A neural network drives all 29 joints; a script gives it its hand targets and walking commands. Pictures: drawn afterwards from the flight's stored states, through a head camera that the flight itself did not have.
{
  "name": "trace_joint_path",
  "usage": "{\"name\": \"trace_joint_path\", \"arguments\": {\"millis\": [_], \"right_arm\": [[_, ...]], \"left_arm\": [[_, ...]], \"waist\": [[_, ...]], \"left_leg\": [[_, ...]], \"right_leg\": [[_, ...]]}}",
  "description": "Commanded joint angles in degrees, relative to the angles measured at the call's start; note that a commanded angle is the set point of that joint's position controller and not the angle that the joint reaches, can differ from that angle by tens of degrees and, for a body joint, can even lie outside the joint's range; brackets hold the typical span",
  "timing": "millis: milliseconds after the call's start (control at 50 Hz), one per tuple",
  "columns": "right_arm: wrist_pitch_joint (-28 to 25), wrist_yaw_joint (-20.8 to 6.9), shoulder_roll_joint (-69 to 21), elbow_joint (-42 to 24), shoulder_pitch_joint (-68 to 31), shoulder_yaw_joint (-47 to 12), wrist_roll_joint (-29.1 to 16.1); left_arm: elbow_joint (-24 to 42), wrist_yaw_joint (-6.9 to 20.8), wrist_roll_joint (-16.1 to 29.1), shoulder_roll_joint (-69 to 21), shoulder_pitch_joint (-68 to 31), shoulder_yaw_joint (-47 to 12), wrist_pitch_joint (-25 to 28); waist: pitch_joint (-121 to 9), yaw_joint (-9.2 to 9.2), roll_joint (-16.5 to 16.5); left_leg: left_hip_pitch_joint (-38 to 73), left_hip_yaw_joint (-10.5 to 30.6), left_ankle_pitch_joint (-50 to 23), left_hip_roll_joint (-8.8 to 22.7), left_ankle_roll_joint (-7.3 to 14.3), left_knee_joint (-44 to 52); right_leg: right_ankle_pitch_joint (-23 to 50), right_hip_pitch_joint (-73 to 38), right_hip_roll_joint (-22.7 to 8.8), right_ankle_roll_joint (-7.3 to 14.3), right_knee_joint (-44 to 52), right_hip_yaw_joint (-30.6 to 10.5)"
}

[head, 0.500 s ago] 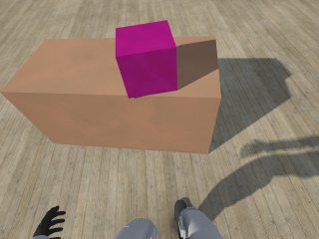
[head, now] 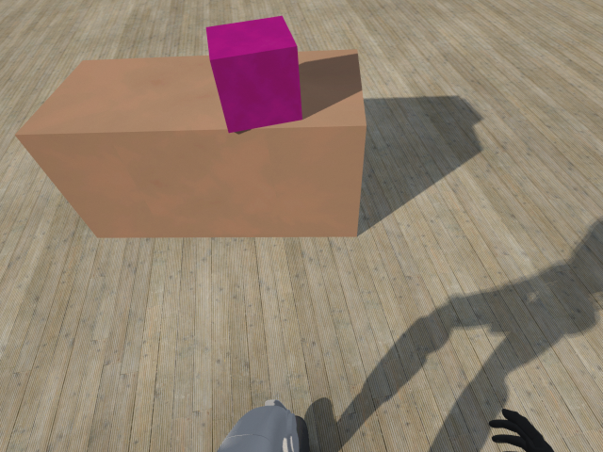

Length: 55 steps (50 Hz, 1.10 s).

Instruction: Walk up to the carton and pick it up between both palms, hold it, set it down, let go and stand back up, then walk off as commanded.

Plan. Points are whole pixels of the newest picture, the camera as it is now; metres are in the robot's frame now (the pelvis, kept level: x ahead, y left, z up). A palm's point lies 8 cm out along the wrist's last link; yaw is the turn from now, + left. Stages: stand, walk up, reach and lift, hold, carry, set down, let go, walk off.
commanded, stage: walk off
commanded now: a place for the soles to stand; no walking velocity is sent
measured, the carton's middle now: (255, 74) +1.15 +0.10 -0.08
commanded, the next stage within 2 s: none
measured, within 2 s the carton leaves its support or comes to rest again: neither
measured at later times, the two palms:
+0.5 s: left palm out of the picture +0.00 +0.43 -0.11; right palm out of the picture -0.02 -0.24 -0.07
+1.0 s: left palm out of the picture +0.02 +0.38 -0.08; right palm out of the picture +0.03 -0.28 -0.09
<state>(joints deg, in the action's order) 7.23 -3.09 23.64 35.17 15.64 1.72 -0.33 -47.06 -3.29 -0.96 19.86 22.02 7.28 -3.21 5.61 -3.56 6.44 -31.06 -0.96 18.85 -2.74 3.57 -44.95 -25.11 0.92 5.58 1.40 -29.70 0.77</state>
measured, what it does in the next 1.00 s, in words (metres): steps on the spot: left foot, then right foot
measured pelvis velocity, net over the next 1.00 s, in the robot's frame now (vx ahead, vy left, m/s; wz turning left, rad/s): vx -0.01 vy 0.06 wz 0.00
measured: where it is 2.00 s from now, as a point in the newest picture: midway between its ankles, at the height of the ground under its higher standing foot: (294, 422)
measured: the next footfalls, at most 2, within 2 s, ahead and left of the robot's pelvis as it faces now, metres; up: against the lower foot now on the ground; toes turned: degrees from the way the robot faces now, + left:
left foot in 0.46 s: +0.06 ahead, +0.23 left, +0.01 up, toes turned -1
right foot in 1.00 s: +0.09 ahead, -0.04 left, +0.00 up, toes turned +0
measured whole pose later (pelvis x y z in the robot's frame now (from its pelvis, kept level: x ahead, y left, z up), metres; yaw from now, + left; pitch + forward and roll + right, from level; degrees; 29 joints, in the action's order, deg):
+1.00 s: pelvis -0.01 +0.06 +0.00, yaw +0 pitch -3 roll +1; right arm -1.6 -1.2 27.6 42.7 20.7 2.1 -0.3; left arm -46.2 2.7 -1.0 22.7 22.3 7.2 2.5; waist 3.2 -1.6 0.5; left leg -18.0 3.2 20.8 2.0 5.2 -38.3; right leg -19.2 20.8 0.6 2.2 -37.8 0.5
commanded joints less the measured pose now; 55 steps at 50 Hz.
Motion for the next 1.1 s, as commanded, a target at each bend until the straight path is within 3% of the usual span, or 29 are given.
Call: {"name": "trace_joint_path", "arguments": {"millis": [0,40,60,120,160,200,220,300,320,360,380,400,420,440,460,500,540,640,740,800,840,880,900,920,940,960,980,1020,1080], "right_arm": [[-1.3,-0.5,12.4,-5.4,1.3,8.8,3.3],[-2.3,-1.3,12.1,-3.9,0.5,7.8,2.9],[-2.8,-1.6,11.4,-4.7,-0.2,7.1,2.6],[-3.7,-2.2,12.9,-5.7,0.1,7.3,2.6],[-4.5,-2.2,13.9,-4.9,0.8,7.4,2.6],[-5.2,-1.9,13.5,-3.7,0.8,7.3,2.6],[-5.5,-2.0,13.4,-3.0,1.7,7.0,2.9],[-7.0,-1.1,11.9,-0.1,6.6,7.0,3.3],[-7.3,-0.7,12.7,1.6,10.3,7.5,3.5],[-7.5,0.2,14.5,6.3,21.3,9.3,4.4],[-7.8,0.9,13.8,6.9,23.0,9.4,5.7],[-8.1,1.4,15.7,6.2,21.9,9.3,6.4],[-8.6,1.9,17.7,3.4,12.6,8.4,6.3],[-8.9,1.9,19.6,0.7,2.2,7.3,4.9],[-8.4,1.8,21.3,0.1,-3.0,7.0,3.5],[-8.6,1.7,19.8,0.3,-6.5,6.6,4.4],[-9.0,1.9,17.6,1.4,-2.4,6.8,4.6],[-9.7,2.8,16.2,2.9,4.9,8.0,3.8],[-10.7,3.6,15.6,6.1,9.7,7.5,3.3],[-11.0,3.5,16.8,6.3,8.1,7.3,3.1],[-10.8,3.0,17.0,6.0,5.3,6.7,2.8],[-10.2,2.6,16.7,5.0,0.2,6.1,2.6],[-9.7,2.6,14.7,4.1,-3.6,5.3,3.2],[-9.7,2.6,11.1,3.4,-4.2,4.0,3.4],[-9.6,2.6,8.3,2.6,-4.4,2.6,3.3],[-9.0,2.6,10.2,3.6,-1.7,3.7,3.2],[-8.3,2.3,12.9,5.8,2.0,5.0,3.4],[-7.9,1.5,15.1,8.6,4.8,5.8,3.2],[-7.7,1.0,14.4,8.8,5.8,5.9,3.0]], "left_arm": [[8.1,-2.6,-2.9,24.0,-11.9,5.3,5.3],[8.0,-1.4,-2.0,19.5,-9.8,4.5,6.7],[8.9,-0.9,-1.7,18.6,-10.0,4.6,7.1],[8.0,0.4,-2.4,20.7,-1.7,5.6,6.9],[7.7,1.1,-2.6,22.0,1.0,5.3,6.5],[6.9,1.8,-2.6,22.6,0.7,4.4,6.4],[7.2,2.0,-2.6,23.2,-1.2,4.3,6.4],[7.7,2.7,-3.2,22.0,-6.4,3.4,6.5],[7.9,3.0,-2.9,21.3,-7.1,3.0,6.3],[7.5,3.2,-2.9,18.5,-8.3,2.5,5.4],[6.7,2.9,-2.5,16.7,-7.5,2.0,5.2],[7.0,2.7,-2.4,13.5,-5.0,1.4,4.7],[7.6,3.4,-2.4,12.1,-1.8,1.1,4.3],[8.0,3.9,-2.4,14.8,3.6,1.6,4.0],[8.3,4.8,-2.8,16.9,4.4,2.3,4.1],[6.3,5.7,-2.3,16.7,3.6,2.8,3.9],[4.9,6.7,-2.2,16.2,4.9,3.2,3.8],[4.2,6.5,-2.5,15.4,2.6,2.9,4.0],[5.1,6.1,-2.6,14.0,-3.8,2.1,5.0],[4.6,6.5,-2.5,13.6,-1.9,2.0,5.5],[3.1,6.5,-2.2,14.2,0.9,2.2,5.9],[0.4,6.4,-2.0,13.8,7.8,2.6,6.5],[-1.8,5.8,-1.8,15.0,15.5,3.4,6.7],[-3.1,4.9,-2.1,16.2,20.4,3.8,7.2],[-1.8,4.1,-3.2,19.4,21.2,4.3,7.7],[1.0,3.6,-3.1,20.7,13.2,4.0,7.4],[2.6,3.4,-2.7,21.9,6.8,3.9,7.0],[3.5,3.3,-2.3,23.2,1.0,4.2,7.6],[3.3,3.2,-1.4,19.7,3.5,3.0,8.7]], "waist": [[17.4,-1.96,-12.4],[18.5,-1.37,-11.2],[19.1,-1.3,-12.6],[12.5,2.24,-17.8],[6.4,4.15,-18.5],[2.7,4.56,-19.8],[1.0,4.67,-22.6],[-4.7,1.93,-22.6],[-6.6,0.66,-20.9],[-9.4,-4.04,-10.6],[-7.7,-4.99,-0.3],[-1.8,-4.4,10.0],[7.8,-0.36,12.7],[14.7,6.2,7.6],[19.4,7.47,11.0],[19.9,7.8,11.7],[12.6,6.42,11.1],[-3.3,3.28,5.0],[-7.8,-0.05,-1.7],[-7.6,0.55,0.6],[-6.2,1.78,2.5],[-7.1,6.66,1.3],[-7.7,10.93,-2.7],[-7.0,13.28,-11.4],[-4.6,14.01,-22.2],[-1.5,9.44,-17.2],[1.8,5.83,-13.7],[5.6,3.66,-12.4],[4.7,2.5,-9.9]], "left_leg": [[-10.5,20.5,-1.4,-1.6,-5.0,-48.8],[-15.3,16.8,-6.5,-1.1,-3.9,-41.1],[-16.2,14.3,-6.4,-2.0,-3.5,-41.1],[-16.2,10.2,-4.4,-2.1,-4.2,-34.6],[-14.8,8.4,-2.8,-0.7,-4.9,-28.7],[-11.6,6.2,-1.0,2.4,-4.8,-17.7],[-8.0,4.8,0.8,3.6,-4.6,-11.1],[11.3,2.0,-0.1,6.3,-3.0,8.3],[19.7,0.3,-2.4,5.4,-3.0,9.9],[40.4,0.4,-1.7,3.4,-1.5,9.6],[44.4,4.4,1.4,4.2,-0.5,8.1],[35.6,16.6,19.0,10.1,-0.1,15.8],[14.0,36.1,44.3,19.4,2.7,27.0],[-2.9,44.1,55.8,22.7,3.8,38.1],[-12.5,40.7,52.9,24.0,4.9,44.2],[-16.3,30.9,44.6,19.6,4.1,42.1],[-7.9,24.1,36.7,15.1,2.8,37.7],[18.3,21.5,23.7,14.0,8.5,30.3],[34.7,24.0,12.9,16.9,12.3,25.4],[31.4,23.8,13.7,18.4,14.1,26.3],[23.0,20.4,15.1,17.2,13.4,27.4],[7.8,13.3,20.3,13.7,9.8,23.5],[-0.8,10.1,19.6,10.7,6.8,14.0],[-7.3,4.6,17.1,5.9,3.5,-1.1],[-16.4,1.0,13.8,-0.9,-0.4,-14.8],[-16.3,6.4,8.4,-0.1,-0.8,-20.2],[-14.0,8.2,4.1,1.8,-0.8,-23.4],[-13.3,7.8,0.9,3.1,0.2,-26.7],[-9.3,8.0,-4.6,3.7,-0.9,-23.1]], "right_leg": [[-18.8,37.6,-30.9,10.6,28.3,-32.1],[-14.0,24.1,-20.6,6.9,20.0,-19.8],[-14.9,22.5,-18.5,7.4,18.3,-16.5],[-25.3,12.0,-17.8,8.2,21.5,-19.4],[-28.0,7.3,-18.3,8.7,21.4,-21.2],[-26.4,3.9,-18.1,8.0,19.8,-18.8],[-24.1,3.1,-17.5,7.5,18.9,-15.9],[-3.1,5.5,-15.0,6.3,9.9,-7.5],[-5.1,10.4,-14.0,6.3,6.4,-6.5],[-14.2,27.9,-10.3,5.3,-6.8,-3.5],[-18.7,39.2,-7.3,3.9,-17.6,-0.2],[-18.1,46.5,-2.7,1.5,-32.2,3.2],[-11.2,47.5,0.0,0.0,-46.1,-0.9],[-6.3,40.8,-0.9,-0.1,-46.6,-3.8],[-2.5,33.7,-3.3,-1.4,-43.7,-3.7],[1.1,26.4,-5.2,-2.0,-44.3,-1.5],[4.9,24.7,-4.9,-2.5,-45.2,-0.6],[1.4,30.6,-6.8,-3.0,-32.3,-1.9],[-2.6,35.8,-8.4,-2.5,-22.5,-4.4],[-3.0,32.1,-9.1,-1.5,-16.4,-3.5],[-2.1,24.5,-8.6,-1.2,-10.8,-1.4],[7.0,6.3,-7.0,0.2,-1.8,1.7],[9.5,-4.7,-6.6,-0.4,1.1,-0.6],[5.9,-8.5,-8.1,-1.5,5.5,-6.5],[-6.7,-5.4,-17.4,-1.2,12.2,-25.3],[-20.5,2.7,-23.4,-0.4,21.2,-39.3],[-27.7,10.0,-23.9,-0.9,23.7,-38.7],[-36.6,15.5,-25.6,1.2,27.2,-39.8],[-22.2,13.2,-19.3,-1.7,23.2,-30.1]]}}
